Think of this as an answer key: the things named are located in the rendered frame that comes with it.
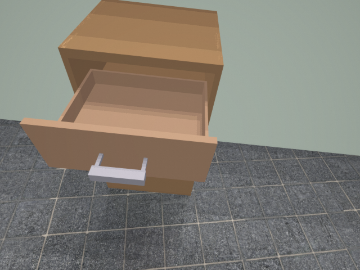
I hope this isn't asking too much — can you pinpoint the cabinet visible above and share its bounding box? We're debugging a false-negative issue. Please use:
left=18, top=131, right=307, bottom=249
left=58, top=0, right=224, bottom=196

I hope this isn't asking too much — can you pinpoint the handle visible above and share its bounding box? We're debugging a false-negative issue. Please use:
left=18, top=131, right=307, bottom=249
left=88, top=153, right=148, bottom=186

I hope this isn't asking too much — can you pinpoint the drawer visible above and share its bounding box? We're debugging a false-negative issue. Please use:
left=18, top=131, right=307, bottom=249
left=20, top=69, right=218, bottom=182

